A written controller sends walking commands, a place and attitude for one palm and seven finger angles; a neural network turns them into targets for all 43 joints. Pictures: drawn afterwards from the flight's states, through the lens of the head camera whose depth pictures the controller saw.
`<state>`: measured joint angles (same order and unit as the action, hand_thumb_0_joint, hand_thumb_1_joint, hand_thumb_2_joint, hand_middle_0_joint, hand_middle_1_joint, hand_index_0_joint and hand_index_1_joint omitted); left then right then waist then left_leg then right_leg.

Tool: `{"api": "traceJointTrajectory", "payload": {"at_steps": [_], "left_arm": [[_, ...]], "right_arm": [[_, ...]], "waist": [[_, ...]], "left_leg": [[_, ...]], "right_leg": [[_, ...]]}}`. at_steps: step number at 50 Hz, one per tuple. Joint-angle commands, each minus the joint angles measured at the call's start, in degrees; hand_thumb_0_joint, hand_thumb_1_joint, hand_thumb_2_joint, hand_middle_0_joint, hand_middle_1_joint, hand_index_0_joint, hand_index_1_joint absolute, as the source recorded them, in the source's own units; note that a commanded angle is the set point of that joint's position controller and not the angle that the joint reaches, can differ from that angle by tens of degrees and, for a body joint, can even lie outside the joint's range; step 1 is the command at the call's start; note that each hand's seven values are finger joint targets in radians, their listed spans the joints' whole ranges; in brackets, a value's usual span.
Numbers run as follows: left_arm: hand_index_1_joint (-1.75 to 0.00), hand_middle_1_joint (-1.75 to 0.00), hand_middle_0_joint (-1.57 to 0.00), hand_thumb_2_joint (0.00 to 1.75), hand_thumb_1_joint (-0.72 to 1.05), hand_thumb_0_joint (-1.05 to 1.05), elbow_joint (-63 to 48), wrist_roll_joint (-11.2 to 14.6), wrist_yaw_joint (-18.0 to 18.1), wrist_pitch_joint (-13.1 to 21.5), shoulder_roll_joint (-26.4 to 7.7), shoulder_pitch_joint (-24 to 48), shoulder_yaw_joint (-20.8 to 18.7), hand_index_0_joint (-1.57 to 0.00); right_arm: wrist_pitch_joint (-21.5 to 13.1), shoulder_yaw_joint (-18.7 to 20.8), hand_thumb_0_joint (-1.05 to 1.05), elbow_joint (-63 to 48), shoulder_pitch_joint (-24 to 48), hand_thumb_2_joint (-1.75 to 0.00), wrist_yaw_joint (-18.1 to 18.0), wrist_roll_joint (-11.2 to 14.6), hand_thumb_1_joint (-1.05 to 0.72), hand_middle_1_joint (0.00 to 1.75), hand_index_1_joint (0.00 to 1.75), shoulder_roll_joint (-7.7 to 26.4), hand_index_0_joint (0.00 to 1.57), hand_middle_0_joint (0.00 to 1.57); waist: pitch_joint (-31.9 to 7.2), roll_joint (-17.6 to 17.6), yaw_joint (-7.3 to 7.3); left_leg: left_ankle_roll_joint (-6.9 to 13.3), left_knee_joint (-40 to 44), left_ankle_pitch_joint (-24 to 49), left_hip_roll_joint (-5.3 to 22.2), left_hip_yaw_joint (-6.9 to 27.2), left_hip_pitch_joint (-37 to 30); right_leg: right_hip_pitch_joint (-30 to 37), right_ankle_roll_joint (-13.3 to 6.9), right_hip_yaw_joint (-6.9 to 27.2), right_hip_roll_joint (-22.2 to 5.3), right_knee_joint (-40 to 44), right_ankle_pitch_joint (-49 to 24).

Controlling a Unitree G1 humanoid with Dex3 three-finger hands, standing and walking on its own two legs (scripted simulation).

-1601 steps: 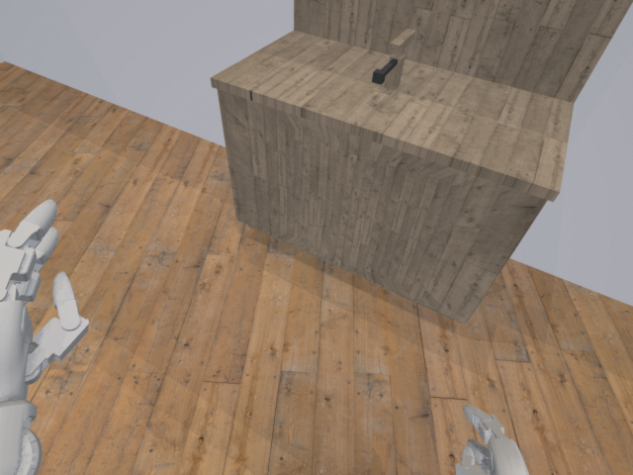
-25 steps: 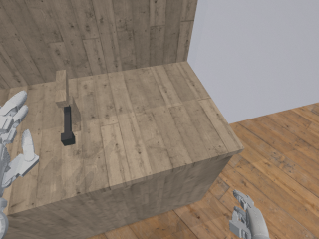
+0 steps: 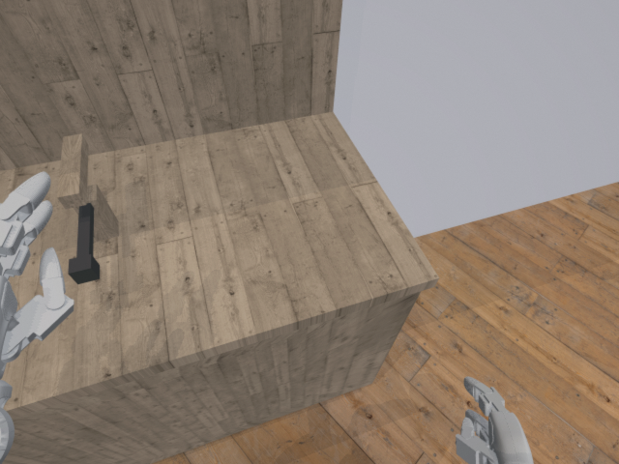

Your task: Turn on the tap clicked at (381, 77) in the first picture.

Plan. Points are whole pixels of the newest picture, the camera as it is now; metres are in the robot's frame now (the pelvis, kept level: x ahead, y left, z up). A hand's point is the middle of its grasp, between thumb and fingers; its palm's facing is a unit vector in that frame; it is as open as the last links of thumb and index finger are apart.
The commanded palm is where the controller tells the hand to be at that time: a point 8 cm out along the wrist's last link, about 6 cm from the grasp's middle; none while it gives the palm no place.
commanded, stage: come to a stop and stand still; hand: left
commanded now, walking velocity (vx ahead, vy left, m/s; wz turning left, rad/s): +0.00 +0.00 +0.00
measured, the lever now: (84, 269) +0.35 +0.33 +0.03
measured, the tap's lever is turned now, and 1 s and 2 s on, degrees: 0 0 0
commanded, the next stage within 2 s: look again from close up in 1.30 s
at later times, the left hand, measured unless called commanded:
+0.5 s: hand (55, 274) +0.24 +0.24 +0.19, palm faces +0.40 -0.74 -0.53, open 7.4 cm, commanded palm +0.13 +0.24 +0.18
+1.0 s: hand (94, 386) +0.15 +0.17 +0.19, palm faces +0.40 -0.86 -0.33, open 7.4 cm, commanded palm +0.10 +0.21 +0.18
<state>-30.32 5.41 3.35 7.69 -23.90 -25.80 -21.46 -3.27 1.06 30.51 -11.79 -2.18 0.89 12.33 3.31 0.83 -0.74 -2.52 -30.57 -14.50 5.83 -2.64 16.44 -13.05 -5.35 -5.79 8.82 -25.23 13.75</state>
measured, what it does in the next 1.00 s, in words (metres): steps on the spot: left foot, then right foot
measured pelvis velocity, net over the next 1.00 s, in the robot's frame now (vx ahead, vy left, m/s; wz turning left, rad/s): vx -0.06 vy -0.07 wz -0.02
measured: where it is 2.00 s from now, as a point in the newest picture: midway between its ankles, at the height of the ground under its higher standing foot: outside the picture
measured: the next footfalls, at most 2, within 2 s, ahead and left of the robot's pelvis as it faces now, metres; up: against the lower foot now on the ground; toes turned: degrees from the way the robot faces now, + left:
left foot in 0.42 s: +0.01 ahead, +0.04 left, +0.00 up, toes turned -2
right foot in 0.64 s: +0.09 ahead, -0.24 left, +0.00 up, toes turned -2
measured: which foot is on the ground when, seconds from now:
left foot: down 0.00-0.30, up 0.32-0.40, down 0.42-1.00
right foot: down 0.00-0.42, up 0.44-0.62, down 0.64-0.80, up 0.82-0.98, down 1.00-1.00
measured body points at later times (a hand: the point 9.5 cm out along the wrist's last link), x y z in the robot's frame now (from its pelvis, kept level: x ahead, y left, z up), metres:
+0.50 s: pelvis -0.03 -0.04 +0.00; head +0.03 -0.05 +0.45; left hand +0.22 +0.28 +0.22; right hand +0.15 -0.26 -0.09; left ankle +0.01 +0.11 -0.73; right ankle -0.03 -0.10 -0.64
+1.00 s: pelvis -0.06 -0.07 -0.01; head -0.08 -0.04 +0.44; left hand +0.13 +0.21 +0.21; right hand +0.08 -0.29 -0.07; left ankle +0.00 +0.04 -0.73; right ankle -0.06 -0.19 -0.73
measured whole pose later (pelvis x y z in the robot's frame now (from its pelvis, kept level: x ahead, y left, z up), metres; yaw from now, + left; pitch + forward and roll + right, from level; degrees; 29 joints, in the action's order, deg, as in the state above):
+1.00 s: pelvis -0.06 -0.07 -0.01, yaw -1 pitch -2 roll -1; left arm -28.4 0.7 6.2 13.1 -21.5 -21.7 -21.6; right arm -9.1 -1.4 31.8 -17.8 0.3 0.6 9.2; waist -1.0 3.0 -0.4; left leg 0.8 -35.3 -14.1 0.9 0.1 19.7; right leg -13.2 -0.9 -2.8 -0.4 -33.0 21.1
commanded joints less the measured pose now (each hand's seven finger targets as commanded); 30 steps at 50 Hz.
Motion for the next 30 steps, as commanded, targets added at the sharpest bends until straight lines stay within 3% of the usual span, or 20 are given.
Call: {"api": "traceJointTrajectory", "payload": {"at_steps": [1, 3, 6, 8, 9, 10, 13, 14, 16, 18, 19, 20, 21, 22, 23, 24, 26, 28, 29, 30], "left_arm": [[-0.30, -0.30, -0.20, 0.90, 0.90, 0.00, -11.60, 0.51, 1.55, 3.24, -9.70, 0.27, -7.96, -0.20], [-0.30, -0.30, -0.20, 0.90, 0.90, 0.00, -11.29, 0.66, 2.20, 3.49, -10.00, 0.21, -8.66, -0.20], [-0.30, -0.30, -0.20, 0.90, 0.90, 0.00, -12.02, 0.21, 3.18, 4.45, -9.73, 2.38, -7.81, -0.20], [-0.30, -0.30, -0.20, 0.90, 0.90, 0.00, -11.37, -0.42, 3.38, 4.59, -8.34, 3.46, -6.07, -0.20], [-0.30, -0.30, -0.20, 0.90, 0.90, 0.00, -11.11, -0.66, 3.52, 4.18, -7.99, 2.95, -5.50, -0.20], [-0.30, -0.30, -0.20, 0.90, 0.90, 0.00, -9.64, -1.12, 3.42, 3.90, -6.94, 2.08, -4.95, -0.20], [-0.30, -0.30, -0.20, 0.90, 0.90, 0.00, -8.29, -1.82, 2.73, 3.46, -8.15, 1.05, -5.67, -0.20], [-0.30, -0.30, -0.20, 0.90, 0.90, 0.00, -7.32, -1.50, 3.09, 3.07, -9.04, -1.18, -7.04, -0.20], [-0.30, -0.30, -0.20, 0.90, 0.90, 0.00, -7.14, -0.87, 3.00, 3.48, -8.60, 0.30, -6.76, -0.20], [-0.30, -0.30, -0.20, 0.90, 0.90, 0.00, -6.04, -0.62, 3.35, 3.95, -8.85, 1.34, -7.49, -0.20], [-0.30, -0.30, -0.20, 0.90, 0.90, 0.00, -5.90, -0.52, 3.60, 3.84, -9.23, 1.85, -7.43, -0.20], [-0.30, -0.30, -0.20, 0.90, 0.90, 0.00, -21.31, -7.01, 3.49, 11.15, -54.85, 61.60, -36.53, -0.20], [-0.30, -0.30, -0.20, 0.90, 0.90, 0.00, 12.84, -2.09, 1.41, 8.24, -16.01, 27.90, -14.01, -0.20], [-0.30, -0.30, -0.20, 0.90, 0.90, 0.00, 8.05, -2.40, 1.90, 6.34, -10.95, 13.90, -9.97, -0.20], [-0.30, -0.30, -0.20, 0.90, 0.90, 0.00, 9.62, -4.02, 0.19, 4.34, -10.26, 14.37, -7.40, -0.20], [-0.30, -0.30, -0.20, 0.90, 0.90, 0.00, 4.23, -2.74, -1.31, 4.22, -5.45, 13.56, -3.91, -0.20], [-0.30, -0.30, -0.20, 0.90, 0.90, 0.00, -3.74, -2.17, 0.19, 5.97, -6.15, -0.11, -5.25, -0.20], [-0.30, -0.30, -0.20, 0.90, 0.90, 0.00, -9.51, -3.11, 1.51, 6.50, -7.91, -4.22, -6.24, -0.20], [-0.30, -0.30, -0.20, 0.90, 0.90, 0.00, -11.58, -2.80, 2.32, 6.45, -9.82, -4.78, -7.32, -0.20], [-0.30, -0.30, -0.20, 0.90, 0.90, 0.00, -14.06, -2.88, 2.87, 6.71, -12.39, -1.76, -9.30, -0.20]], "right_arm": [[-3.13, 3.13, 0.00, -8.39, 2.80, -0.90, -0.24, 0.66, -0.90, 0.30, 0.30, 6.72, 0.20, 0.20], [-3.49, 2.73, 0.00, -7.60, 3.07, -0.90, -0.08, 1.11, -0.90, 0.30, 0.30, 6.10, 0.20, 0.20], [-3.93, 2.36, 0.00, -5.82, 4.22, -0.90, -0.21, 1.02, -0.90, 0.30, 0.30, 6.27, 0.20, 0.20], [-3.73, 2.38, 0.00, -5.90, 5.55, -0.90, -0.43, 0.67, -0.90, 0.30, 0.30, 6.75, 0.20, 0.20], [-3.63, 1.84, 0.00, -6.54, 7.55, -0.90, -0.55, 0.48, -0.90, 0.30, 0.30, 6.62, 0.20, 0.20], [-3.23, 1.50, 0.00, -7.43, 7.67, -0.90, -0.34, 0.08, -0.90, 0.30, 0.30, 6.31, 0.20, 0.20], [-2.64, 1.82, 0.00, -7.86, 4.72, -0.90, -0.06, 0.62, -0.90, 0.30, 0.30, 5.97, 0.20, 0.20], [-2.27, 1.67, 0.00, -7.27, 4.64, -0.90, 0.01, 1.08, -0.90, 0.30, 0.30, 5.75, 0.20, 0.20], [-2.56, 2.08, 0.00, -6.78, 3.56, -0.90, 0.49, 1.70, -0.90, 0.30, 0.30, 5.72, 0.20, 0.20], [-3.18, 1.83, 0.00, -5.33, 4.20, -0.90, 0.57, 1.90, -0.90, 0.30, 0.30, 5.45, 0.20, 0.20], [-3.30, 1.57, 0.00, -4.22, 5.50, -0.90, 0.36, 1.93, -0.90, 0.30, 0.30, 5.42, 0.20, 0.20], [-10.09, 4.07, 0.00, -0.94, -9.31, -0.90, -0.40, -0.16, -0.90, 0.30, 0.30, 8.91, 0.20, 0.20], [-9.46, 3.49, 0.00, -2.43, -3.14, -0.90, -0.13, -1.33, -0.90, 0.30, 0.30, 5.23, 0.20, 0.20], [-7.57, 3.76, 0.00, -6.08, 5.11, -0.90, 1.09, -1.58, -0.90, 0.30, 0.30, 3.42, 0.20, 0.20], [-7.57, 4.34, 0.00, -4.73, 4.54, -0.90, 1.68, -0.12, -0.90, 0.30, 0.30, 7.99, 0.20, 0.20], [-7.60, 5.37, 0.00, -7.75, 6.26, -0.90, 1.97, -0.24, -0.90, 0.30, 0.30, 8.26, 0.20, 0.20], [-7.06, 5.25, 0.00, -8.40, 1.86, -0.90, 3.39, 1.43, -0.90, 0.30, 0.30, 6.77, 0.20, 0.20], [-7.15, 4.62, 0.00, -8.45, -1.54, -0.90, 4.17, 2.34, -0.90, 0.30, 0.30, 6.23, 0.20, 0.20], [-7.31, 3.54, 0.00, -8.04, -0.35, -0.90, 4.05, 2.78, -0.90, 0.30, 0.30, 5.63, 0.20, 0.20], [-7.87, 2.97, 0.00, -8.75, 0.41, -0.90, 3.85, 1.95, -0.90, 0.30, 0.30, 5.19, 0.20, 0.20]], "waist": [[-9.67, 0.74, 0.55], [-9.13, 3.17, 0.27], [-10.96, -1.64, -0.25], [-12.62, -9.41, 0.19], [-11.83, -13.98, 1.13], [-10.97, -14.12, 2.07], [-3.96, -2.53, 1.31], [-3.18, 0.88, 1.05], [-4.75, 10.71, 0.72], [-6.52, 10.17, 0.10], [-6.84, 4.22, -0.50], [0.00, 0.18, -3.72], [-15.71, -31.05, -2.35], [-10.50, -24.75, 2.68], [-11.80, -16.67, 2.11], [-15.35, -14.26, 2.29], [-13.79, -7.44, 3.48], [-13.01, 2.92, 3.80], [-13.30, 3.04, 2.90], [-13.77, 7.75, 3.45]], "left_leg": [[4.20, -2.21, -1.04, -2.04, -0.38, -4.44], [4.08, -0.92, -3.28, -4.16, -2.97, -6.80], [5.49, 6.42, 4.70, -3.21, -3.22, -13.18], [7.42, 8.38, 10.83, 0.19, 0.45, -13.99], [8.35, 8.35, 13.40, 2.95, 4.17, -10.62], [7.67, 7.39, 10.51, 3.97, 5.48, -4.68], [4.84, 1.17, -4.34, -2.27, 3.18, -0.69], [4.83, -1.56, -2.06, -3.65, 2.55, -0.83], [3.81, -5.41, -5.62, -7.36, -0.83, -2.13], [4.28, 1.70, -4.19, -7.16, -2.94, -6.64], [5.08, 7.77, 1.35, -6.60, -3.61, -11.15], [6.87, 16.53, 6.57, -1.05, -8.99, -11.86], [17.24, 14.51, 30.07, 12.52, 14.12, -14.97], [21.44, 11.25, 36.20, 19.37, 22.41, -14.48], [19.76, 11.11, 39.06, 16.74, 14.73, -25.29], [18.09, 7.34, 33.73, 13.63, 9.92, -25.46], [15.09, 3.01, 26.12, 9.65, 4.68, -7.88], [9.01, -4.04, 13.41, 5.08, -2.55, 7.26], [7.75, -8.02, 7.24, 2.62, -2.24, 8.81], [5.60, -15.60, -3.48, -0.17, -2.57, 11.90]], "right_leg": [[1.28, 9.34, 12.09, -13.31, 8.86, -14.25], [0.52, 14.86, 12.79, -13.52, 12.16, -18.44], [3.45, 19.79, 6.01, -10.01, 5.79, -35.14], [4.50, 17.71, 5.72, -8.94, -2.07, -33.45], [5.37, 13.72, 6.97, -10.02, -4.36, -24.68], [8.31, 10.63, 8.90, -11.39, -1.62, -14.54], [3.09, 9.62, 14.65, -13.33, 13.00, -3.97], [2.70, 9.73, 16.19, -15.32, 14.80, -8.99], [3.39, 16.15, 15.70, -16.39, 17.18, -22.31], [5.51, 22.29, 9.10, -13.10, 14.79, -33.20], [5.40, 22.96, 5.82, -11.32, 10.82, -39.56], [-11.14, 31.00, 0.58, -2.81, -16.65, -62.86], [-14.14, 18.55, 9.65, -3.48, -59.15, -20.32], [-20.75, 8.70, 18.22, -7.27, -71.24, 16.58], [-31.57, 8.23, 16.02, -8.14, -64.74, 18.15], [-31.50, 6.68, 15.51, -10.00, -56.95, 17.38], [-16.38, 5.50, 9.98, -14.30, -37.29, 13.20], [5.84, 5.94, 0.42, -10.56, -17.88, -6.85], [9.30, 6.38, -2.44, -8.57, -13.14, -11.80], [12.23, 5.94, 1.61, -12.11, -6.18, -10.48]]}}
